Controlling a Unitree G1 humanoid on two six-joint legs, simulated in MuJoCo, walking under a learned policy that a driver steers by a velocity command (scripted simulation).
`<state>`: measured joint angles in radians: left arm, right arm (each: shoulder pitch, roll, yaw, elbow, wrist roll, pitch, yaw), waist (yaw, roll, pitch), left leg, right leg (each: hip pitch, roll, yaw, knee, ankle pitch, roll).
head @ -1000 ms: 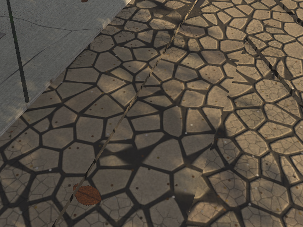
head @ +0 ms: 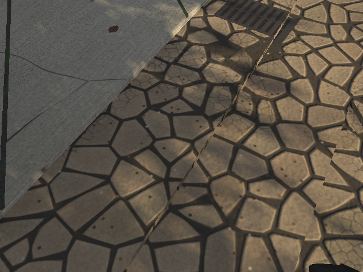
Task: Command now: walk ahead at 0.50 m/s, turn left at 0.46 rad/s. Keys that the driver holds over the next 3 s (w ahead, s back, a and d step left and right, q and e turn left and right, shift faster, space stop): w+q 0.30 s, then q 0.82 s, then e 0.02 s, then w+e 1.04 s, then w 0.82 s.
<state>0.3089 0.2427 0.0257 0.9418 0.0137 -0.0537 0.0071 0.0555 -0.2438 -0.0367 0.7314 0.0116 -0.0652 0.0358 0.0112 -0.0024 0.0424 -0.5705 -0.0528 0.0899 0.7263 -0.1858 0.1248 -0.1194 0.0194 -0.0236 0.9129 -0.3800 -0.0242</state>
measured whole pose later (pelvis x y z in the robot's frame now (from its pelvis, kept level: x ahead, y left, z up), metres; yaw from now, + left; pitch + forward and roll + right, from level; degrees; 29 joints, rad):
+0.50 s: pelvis +0.27 -0.04 +0.03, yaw +18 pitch +3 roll -1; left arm 0.02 0.26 0.04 0.71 0.02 -0.10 0.00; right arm 0.34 -0.31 -0.07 0.73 0.02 -0.01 -0.03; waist -0.07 0.02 0.03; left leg -0.34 -0.09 -0.16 1.01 -0.57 0.00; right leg -0.44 0.03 0.02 0.50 -0.11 -0.01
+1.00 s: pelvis +0.33 +0.02 +0.04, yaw +36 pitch +2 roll -2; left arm 0.09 0.34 0.08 0.78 0.00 0.01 0.01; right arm 0.18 -0.31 -0.07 0.57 0.00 0.03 0.00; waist 0.00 -0.03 0.06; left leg -0.36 -0.01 -0.02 0.54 -0.22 0.04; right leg -0.47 -0.04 -0.03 1.07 -0.50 0.07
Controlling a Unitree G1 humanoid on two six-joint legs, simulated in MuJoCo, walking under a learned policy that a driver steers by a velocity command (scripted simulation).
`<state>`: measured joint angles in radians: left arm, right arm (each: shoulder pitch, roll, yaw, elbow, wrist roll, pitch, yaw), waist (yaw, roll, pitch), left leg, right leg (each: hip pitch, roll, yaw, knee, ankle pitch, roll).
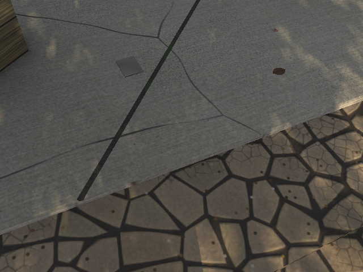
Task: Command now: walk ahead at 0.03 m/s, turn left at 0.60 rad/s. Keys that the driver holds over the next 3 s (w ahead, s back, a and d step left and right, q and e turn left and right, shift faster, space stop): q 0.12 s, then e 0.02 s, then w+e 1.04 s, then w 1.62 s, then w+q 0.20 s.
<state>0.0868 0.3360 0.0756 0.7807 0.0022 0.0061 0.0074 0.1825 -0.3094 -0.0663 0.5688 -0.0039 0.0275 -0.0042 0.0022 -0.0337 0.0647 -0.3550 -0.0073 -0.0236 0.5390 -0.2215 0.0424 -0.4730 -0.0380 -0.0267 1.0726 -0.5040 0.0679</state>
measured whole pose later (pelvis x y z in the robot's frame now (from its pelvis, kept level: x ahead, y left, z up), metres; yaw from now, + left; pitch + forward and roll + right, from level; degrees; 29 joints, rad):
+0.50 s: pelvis +0.07 -0.03 +0.01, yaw +1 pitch +1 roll +2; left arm 0.41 0.24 0.03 0.83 0.00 -0.05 -0.01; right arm 0.21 -0.28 -0.05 0.64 0.00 -0.07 0.00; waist 0.06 0.03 -0.02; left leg -0.55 -0.01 -0.02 1.04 -0.31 -0.01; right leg -0.12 0.02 0.07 0.41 -0.31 -0.05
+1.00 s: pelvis +0.29 -0.03 +0.04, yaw -17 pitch +1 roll +4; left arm 0.16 0.32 0.07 0.63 -0.02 0.00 -0.02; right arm 0.33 -0.29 -0.09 0.77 0.01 -0.09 -0.01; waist -0.06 -0.03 0.02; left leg -0.08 0.03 0.17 0.32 -0.25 -0.03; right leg -0.67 -0.11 0.03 0.93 -0.16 0.00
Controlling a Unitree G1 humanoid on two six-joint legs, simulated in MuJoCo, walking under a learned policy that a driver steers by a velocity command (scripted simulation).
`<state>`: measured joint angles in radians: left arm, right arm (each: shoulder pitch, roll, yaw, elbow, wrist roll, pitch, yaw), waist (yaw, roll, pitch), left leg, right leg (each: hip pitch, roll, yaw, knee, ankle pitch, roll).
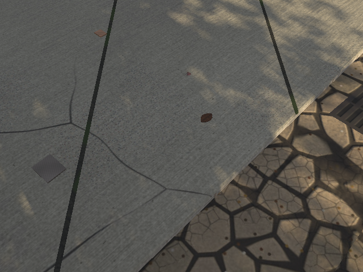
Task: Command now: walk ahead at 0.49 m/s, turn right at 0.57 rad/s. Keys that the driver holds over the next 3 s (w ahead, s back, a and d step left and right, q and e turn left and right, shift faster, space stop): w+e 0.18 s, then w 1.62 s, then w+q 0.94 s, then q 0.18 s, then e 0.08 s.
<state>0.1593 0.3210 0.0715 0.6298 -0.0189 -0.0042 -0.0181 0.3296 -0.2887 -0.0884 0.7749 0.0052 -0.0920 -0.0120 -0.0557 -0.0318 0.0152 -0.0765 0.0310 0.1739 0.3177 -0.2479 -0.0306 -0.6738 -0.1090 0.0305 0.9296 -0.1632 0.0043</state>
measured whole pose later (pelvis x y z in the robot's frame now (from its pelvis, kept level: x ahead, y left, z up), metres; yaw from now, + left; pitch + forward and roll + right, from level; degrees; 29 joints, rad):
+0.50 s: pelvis +0.27 -0.08 +0.01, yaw -11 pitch +1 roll +0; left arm 0.36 0.26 0.03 0.72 0.00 -0.07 -0.01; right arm 0.09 -0.29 -0.04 0.73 0.00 -0.08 0.02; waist 0.06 0.05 0.02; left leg -0.70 0.11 -0.03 0.74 0.05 -0.03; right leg -0.05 0.08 0.03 0.24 -0.22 -0.08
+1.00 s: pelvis +0.54 -0.12 +0.01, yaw -13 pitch +0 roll +3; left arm 0.12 0.30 0.01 0.74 -0.02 -0.04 -0.02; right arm 0.26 -0.28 -0.07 0.84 0.00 -0.05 0.00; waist -0.05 -0.01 0.02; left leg -0.19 -0.03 0.01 0.40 -0.46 0.27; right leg -0.43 -0.08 0.00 0.67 -0.25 0.07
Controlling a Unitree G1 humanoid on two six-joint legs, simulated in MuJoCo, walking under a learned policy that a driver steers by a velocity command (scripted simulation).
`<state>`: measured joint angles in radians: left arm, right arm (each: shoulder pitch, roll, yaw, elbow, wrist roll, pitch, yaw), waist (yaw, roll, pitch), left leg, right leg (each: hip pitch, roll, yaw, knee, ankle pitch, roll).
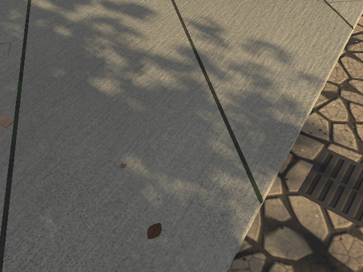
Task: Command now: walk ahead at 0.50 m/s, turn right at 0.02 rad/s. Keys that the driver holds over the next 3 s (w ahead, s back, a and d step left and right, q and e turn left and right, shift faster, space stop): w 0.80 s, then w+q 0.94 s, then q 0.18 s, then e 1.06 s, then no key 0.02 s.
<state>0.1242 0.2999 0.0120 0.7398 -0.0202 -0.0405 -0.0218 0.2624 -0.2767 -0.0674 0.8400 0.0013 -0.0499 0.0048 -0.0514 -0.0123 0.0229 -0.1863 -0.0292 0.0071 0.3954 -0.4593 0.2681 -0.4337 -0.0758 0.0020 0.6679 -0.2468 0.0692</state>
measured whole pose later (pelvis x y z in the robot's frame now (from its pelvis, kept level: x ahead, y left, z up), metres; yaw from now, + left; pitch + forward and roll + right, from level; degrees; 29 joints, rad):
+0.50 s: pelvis +0.25 -0.01 -0.02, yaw +0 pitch +3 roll +1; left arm 0.49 0.19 0.00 0.99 0.00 -0.05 0.01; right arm -0.04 -0.20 0.00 0.67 0.02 -0.08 0.05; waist 0.08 0.01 0.01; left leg -0.69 0.02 0.11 0.73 -0.16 0.07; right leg 0.12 -0.03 -0.02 0.20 -0.37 -0.01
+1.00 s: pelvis +0.52 -0.01 +0.03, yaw +3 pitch +2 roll +2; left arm 0.00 0.23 0.03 0.80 -0.01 -0.09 -0.03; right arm 0.41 -0.25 -0.05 0.93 0.02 -0.07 -0.01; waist -0.10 -0.04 0.00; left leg -0.01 -0.05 0.02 0.27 -0.29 0.03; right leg -0.57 -0.07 0.05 0.51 0.04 0.03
